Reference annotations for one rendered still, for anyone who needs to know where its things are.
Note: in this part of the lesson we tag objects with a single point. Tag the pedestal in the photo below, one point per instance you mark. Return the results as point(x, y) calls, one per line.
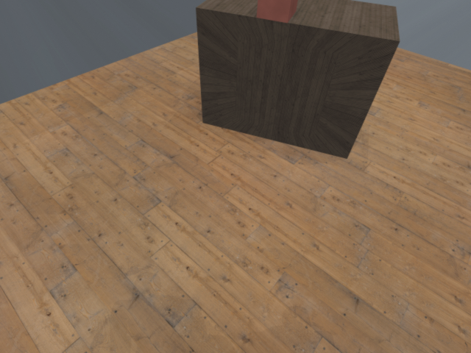
point(308, 83)

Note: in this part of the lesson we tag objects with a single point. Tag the carton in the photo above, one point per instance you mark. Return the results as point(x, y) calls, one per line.
point(276, 10)

